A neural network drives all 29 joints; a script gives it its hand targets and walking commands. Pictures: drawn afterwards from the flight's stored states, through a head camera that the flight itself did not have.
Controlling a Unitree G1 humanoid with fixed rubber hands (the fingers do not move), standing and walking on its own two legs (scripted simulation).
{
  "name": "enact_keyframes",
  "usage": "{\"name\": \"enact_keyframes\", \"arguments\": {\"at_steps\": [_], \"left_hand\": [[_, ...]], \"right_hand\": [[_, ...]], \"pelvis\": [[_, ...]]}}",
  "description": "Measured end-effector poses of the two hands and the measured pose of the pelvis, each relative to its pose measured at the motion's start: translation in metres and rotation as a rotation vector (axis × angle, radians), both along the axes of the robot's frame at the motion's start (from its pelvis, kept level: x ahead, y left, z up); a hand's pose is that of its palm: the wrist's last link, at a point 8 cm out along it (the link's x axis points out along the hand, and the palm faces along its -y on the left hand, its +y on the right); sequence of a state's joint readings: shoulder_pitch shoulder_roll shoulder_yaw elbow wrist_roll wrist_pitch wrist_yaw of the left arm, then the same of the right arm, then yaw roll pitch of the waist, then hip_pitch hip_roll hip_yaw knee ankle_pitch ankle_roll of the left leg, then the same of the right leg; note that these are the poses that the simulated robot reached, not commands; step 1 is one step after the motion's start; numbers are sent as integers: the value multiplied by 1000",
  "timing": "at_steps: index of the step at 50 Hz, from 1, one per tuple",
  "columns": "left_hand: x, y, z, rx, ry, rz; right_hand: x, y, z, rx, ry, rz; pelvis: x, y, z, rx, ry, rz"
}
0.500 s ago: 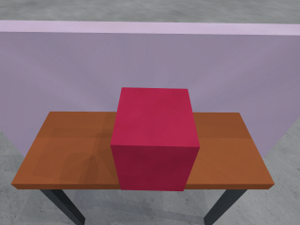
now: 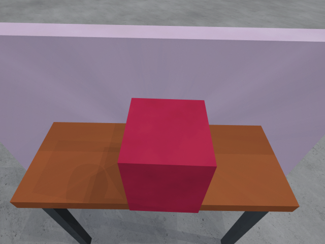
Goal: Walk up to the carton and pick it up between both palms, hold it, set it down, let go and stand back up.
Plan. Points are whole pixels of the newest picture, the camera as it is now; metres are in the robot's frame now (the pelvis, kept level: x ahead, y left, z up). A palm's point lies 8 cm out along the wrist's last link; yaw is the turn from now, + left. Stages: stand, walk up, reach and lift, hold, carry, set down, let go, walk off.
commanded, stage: stand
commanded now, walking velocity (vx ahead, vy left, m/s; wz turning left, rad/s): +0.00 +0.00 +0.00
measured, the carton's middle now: (165, 157) +0.37 -0.01 +0.01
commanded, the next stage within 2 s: none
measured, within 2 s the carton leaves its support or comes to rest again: neither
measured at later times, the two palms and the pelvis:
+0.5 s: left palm out of the picture +0.02 +0.25 -0.13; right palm out of the picture +0.03 -0.25 -0.12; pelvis +0.00 +0.00 +0.00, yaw +0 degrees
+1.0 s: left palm out of the picture +0.00 +0.25 -0.13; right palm out of the picture +0.01 -0.24 -0.13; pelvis +0.01 +0.00 +0.00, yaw +0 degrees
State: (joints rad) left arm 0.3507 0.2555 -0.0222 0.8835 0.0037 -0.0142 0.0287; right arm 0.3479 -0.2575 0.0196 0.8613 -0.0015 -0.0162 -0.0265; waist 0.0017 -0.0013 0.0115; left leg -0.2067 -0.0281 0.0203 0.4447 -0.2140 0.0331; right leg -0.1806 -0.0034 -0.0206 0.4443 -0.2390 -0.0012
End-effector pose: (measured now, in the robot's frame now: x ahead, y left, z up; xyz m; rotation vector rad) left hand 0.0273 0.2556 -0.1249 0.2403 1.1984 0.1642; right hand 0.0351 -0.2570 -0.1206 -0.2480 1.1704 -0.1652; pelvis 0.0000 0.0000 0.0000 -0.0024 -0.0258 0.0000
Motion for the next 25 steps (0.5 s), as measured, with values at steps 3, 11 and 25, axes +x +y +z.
{"name": "enact_keyframes", "arguments": {"at_steps": [3, 11, 25], "left_hand": [[-1, 0, 0, -1, 6, 3], [-4, -2, -2, -4, 24, 12], [-12, -4, -5, -11, 58, 29]], "right_hand": [[-1, 0, 0, 0, 7, -2], [-4, 1, -2, 1, 26, -7], [-10, 4, -4, 5, 57, -17]], "pelvis": [[1, 0, 0, 0, 0, 1], [2, 0, 1, 0, 0, 3], [4, 0, 1, 0, 2, 7]]}}
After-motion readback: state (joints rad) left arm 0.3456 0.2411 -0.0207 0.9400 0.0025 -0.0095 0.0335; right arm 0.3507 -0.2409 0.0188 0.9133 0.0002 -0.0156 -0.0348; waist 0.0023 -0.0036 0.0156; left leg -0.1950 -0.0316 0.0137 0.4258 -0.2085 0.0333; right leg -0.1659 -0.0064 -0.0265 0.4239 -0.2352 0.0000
